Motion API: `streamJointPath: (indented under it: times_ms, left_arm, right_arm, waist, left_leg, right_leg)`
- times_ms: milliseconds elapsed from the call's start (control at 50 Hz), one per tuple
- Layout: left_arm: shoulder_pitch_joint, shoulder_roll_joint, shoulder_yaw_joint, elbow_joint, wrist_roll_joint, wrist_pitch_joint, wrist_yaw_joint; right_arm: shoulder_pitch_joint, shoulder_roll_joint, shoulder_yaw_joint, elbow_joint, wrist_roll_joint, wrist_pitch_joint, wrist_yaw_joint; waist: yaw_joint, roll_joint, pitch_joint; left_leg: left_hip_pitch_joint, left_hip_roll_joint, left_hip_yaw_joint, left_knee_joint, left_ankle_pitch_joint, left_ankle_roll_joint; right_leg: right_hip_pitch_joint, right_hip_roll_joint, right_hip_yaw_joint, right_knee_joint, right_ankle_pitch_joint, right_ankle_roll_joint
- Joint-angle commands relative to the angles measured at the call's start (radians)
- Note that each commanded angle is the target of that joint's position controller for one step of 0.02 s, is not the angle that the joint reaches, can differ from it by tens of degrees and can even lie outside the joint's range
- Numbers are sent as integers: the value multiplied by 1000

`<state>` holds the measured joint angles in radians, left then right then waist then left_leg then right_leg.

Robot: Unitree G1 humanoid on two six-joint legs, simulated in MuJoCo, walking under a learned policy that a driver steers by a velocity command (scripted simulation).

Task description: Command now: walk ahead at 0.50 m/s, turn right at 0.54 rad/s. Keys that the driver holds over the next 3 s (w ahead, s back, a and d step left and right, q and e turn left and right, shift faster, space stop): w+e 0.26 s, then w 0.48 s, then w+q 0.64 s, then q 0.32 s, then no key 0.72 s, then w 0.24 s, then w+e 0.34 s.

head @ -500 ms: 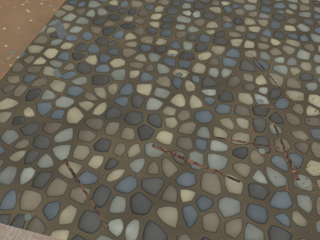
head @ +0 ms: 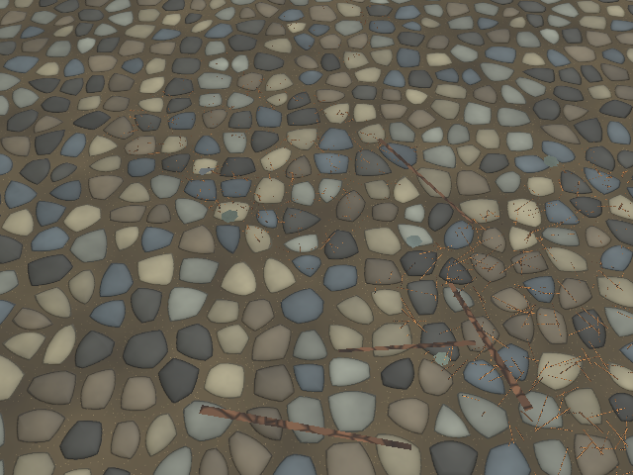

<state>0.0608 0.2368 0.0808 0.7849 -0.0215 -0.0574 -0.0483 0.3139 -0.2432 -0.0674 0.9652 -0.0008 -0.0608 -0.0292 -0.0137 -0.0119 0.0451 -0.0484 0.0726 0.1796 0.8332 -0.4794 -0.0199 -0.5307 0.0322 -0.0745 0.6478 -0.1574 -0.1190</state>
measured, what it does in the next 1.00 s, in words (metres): walks ahead: left foot, then right foot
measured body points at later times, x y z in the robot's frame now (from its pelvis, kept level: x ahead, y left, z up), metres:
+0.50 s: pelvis +0.30 +0.02 +0.01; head +0.32 +0.01 +0.46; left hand +0.40 +0.28 -0.11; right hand +0.45 -0.27 -0.07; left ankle +0.42 +0.10 -0.71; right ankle +0.12 -0.07 -0.68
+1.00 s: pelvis +0.55 -0.07 +0.01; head +0.58 -0.09 +0.46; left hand +0.84 +0.09 -0.05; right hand +0.46 -0.34 -0.12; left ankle +0.43 +0.09 -0.69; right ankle +0.62 -0.21 -0.71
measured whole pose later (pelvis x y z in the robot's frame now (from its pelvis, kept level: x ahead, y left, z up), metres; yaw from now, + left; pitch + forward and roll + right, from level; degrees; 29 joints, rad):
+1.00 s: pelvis +0.55 -0.07 +0.01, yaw -10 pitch +4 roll +0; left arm 0.01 0.23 0.04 0.65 0.01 -0.11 -0.02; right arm 0.43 -0.27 -0.06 0.90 0.02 -0.06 0.00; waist -0.09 0.01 0.01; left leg -0.15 -0.01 -0.08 0.71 -0.47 0.02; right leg -0.47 -0.01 -0.01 0.53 -0.11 -0.03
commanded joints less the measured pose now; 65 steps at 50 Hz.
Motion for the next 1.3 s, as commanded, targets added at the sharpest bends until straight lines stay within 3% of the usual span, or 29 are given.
streamJointPath:
  times_ms: [20,40,60,80,120,180,260,360,400,440,460,480,500,520,560,580,620,740,820,880,940,960,980,1000,1020,1060,1080,1160,1300]
  left_arm:
    - [354,219,62,8,17,-10,17]
    - [288,170,49,-2,10,-17,18]
    - [208,139,38,-22,5,-21,16]
    - [157,113,29,-39,8,-23,18]
    - [141,113,25,-53,9,-25,27]
    - [184,168,38,-56,9,-27,49]
    - [250,171,40,-53,0,-15,62]
    - [321,146,32,-21,0,-11,63]
    - [323,157,34,-19,6,-6,67]
    - [292,150,29,-31,8,-1,67]
    - [267,119,15,-50,15,-4,62]
    - [380,66,-1,-55,11,-16,62]
    - [432,74,-8,-45,-9,-26,61]
    - [343,159,9,-54,-19,-31,58]
    - [184,148,6,-94,6,-32,54]
    - [182,140,11,-97,17,-30,54]
    - [218,103,6,-89,13,-22,53]
    - [63,55,-15,-136,19,-25,51]
    - [-69,52,-19,-173,8,-36,34]
    - [-118,75,-13,-197,3,-53,18]
    - [49,142,19,-155,9,-66,23]
    - [212,197,39,-126,26,-69,34]
    - [361,294,62,-108,47,-59,45]
    - [391,255,52,-91,35,-49,42]
    - [337,183,31,-94,26,-44,44]
    - [211,114,6,-93,23,-43,41]
    - [162,90,-1,-90,27,-48,38]
    - [118,117,16,-60,36,-67,40]
    - [182,187,37,-9,24,-52,61]
  right_arm:
    - [-98,-111,-8,-165,37,-96,32]
    - [-141,-118,-6,-181,47,-109,34]
    - [-148,-118,-11,-170,25,-108,25]
    - [-132,-132,-23,-168,7,-95,19]
    - [-110,-121,-29,-181,-2,-64,16]
    - [-190,-94,-23,-217,-17,-45,7]
    - [-342,-64,-8,-262,-9,-49,15]
    - [-411,-94,-7,-293,4,-71,45]
    - [-393,-117,-13,-297,5,-83,54]
    - [-255,-149,-30,-262,-3,-93,51]
    - [-106,-191,-44,-237,-18,-96,47]
    - [56,-275,-68,-211,-28,-90,44]
    - [116,-245,-65,-166,0,-77,55]
    - [61,-167,-43,-182,20,-71,54]
    - [-62,-116,-19,-205,0,-53,53]
    - [-90,-96,-10,-208,-7,-55,54]
    - [-91,-92,-6,-198,-6,-59,56]
    - [-14,-161,-22,-157,13,-48,37]
    - [78,-169,-20,-124,27,-31,34]
    - [104,-179,-23,-114,30,-13,27]
    - [74,-191,-26,-119,29,-3,20]
    - [51,-152,-12,-139,18,-7,22]
    - [115,-54,16,-173,8,-22,22]
    - [160,-69,19,-174,28,-38,26]
    - [99,-156,-8,-175,48,-36,25]
    - [-1,-146,-13,-196,34,-20,23]
    - [-3,-135,-19,-198,27,-6,22]
    - [-9,-81,-16,-223,26,32,26]
    - [-216,-59,0,-298,19,25,67]
  waist:
    - [142,-107,-360]
    - [113,-57,-240]
    - [60,35,-169]
    - [21,36,-135]
    - [-17,9,-113]
    - [-4,-15,-77]
    - [60,-65,-59]
    - [102,-90,-50]
    - [83,-110,-49]
    - [7,-119,-104]
    - [-64,-78,-222]
    - [-65,135,-383]
    - [-64,342,-411]
    - [-80,204,-254]
    - [-44,55,-69]
    - [-15,63,-52]
    - [12,104,-59]
    - [-24,82,-50]
    - [-71,84,-16]
    - [-67,98,-6]
    - [41,110,-95]
    - [118,80,-221]
    - [137,-132,-391]
    - [126,-291,-484]
    - [126,-181,-325]
    - [77,-86,-140]
    - [43,-101,-90]
    - [-10,-75,-35]
    - [55,-32,11]
  left_leg:
    - [-763,-78,-293,641,-41,33]
    - [-778,-31,-279,568,53,53]
    - [-718,11,-269,482,114,51]
    - [-640,39,-266,409,146,41]
    - [-563,56,-261,320,168,13]
    - [-574,37,-230,144,287,-31]
    - [-522,-27,-222,-171,524,-35]
    - [-499,-44,-228,-318,552,3]
    - [-477,-52,-219,-345,462,34]
    - [-291,-80,-186,-400,438,84]
    - [-56,18,-276,-360,470,145]
    - [328,226,-615,-358,415,291]
    - [430,338,-954,-509,179,369]
    - [325,308,-895,-539,9,322]
    - [41,221,-650,-589,129,266]
    - [-36,187,-584,-611,220,251]
    - [-103,142,-491,-645,349,246]
    - [-92,110,-318,-682,573,234]
    - [-83,104,-320,-651,529,220]
    - [-23,141,-382,-590,512,209]
    - [-42,108,-378,-411,673,162]
    - [-171,52,-338,-192,621,126]
    - [-523,-79,-234,184,265,56]
    - [-689,-96,-295,378,-122,44]
    - [-766,-39,-315,464,-60,43]
    - [-734,28,-274,419,88,40]
    - [-689,53,-280,377,133,39]
    - [-649,73,-283,307,253,18]
    - [-620,49,-201,-64,520,34]
  right_leg:
    - [930,-341,817,-344,-48,-282]
    - [785,-306,657,-343,24,-239]
    - [617,-261,545,-355,110,-206]
    - [492,-232,473,-373,186,-191]
    - [368,-195,423,-408,230,-187]
    - [281,-160,351,-427,294,-177]
    - [263,-105,316,-402,181,-117]
    - [392,-173,389,-327,111,-98]
    - [453,-204,430,-278,166,-87]
    - [463,-161,409,-151,377,-55]
    - [374,-109,357,56,375,-23]
    - [62,23,250,414,95,52]
    - [-176,70,240,615,-409,81]
    - [-281,6,277,696,-366,74]
    - [-259,-81,197,618,-214,68]
    - [-208,-115,192,549,-168,69]
    - [-137,-135,165,476,-136,78]
    - [-141,-138,112,133,122,116]
    - [-63,-86,92,-52,214,128]
    - [-29,-63,104,-135,153,115]
    - [258,-35,84,-219,100,66]
    - [527,-134,163,-169,136,13]
    - [925,-391,485,-155,132,-101]
    - [969,-490,771,-269,-17,-182]
    - [845,-448,662,-300,-105,-144]
    - [570,-361,431,-376,-69,-91]
    - [468,-328,353,-421,-31,-76]
    - [344,-315,169,-510,141,-84]
    - [421,-298,-46,-511,193,-42]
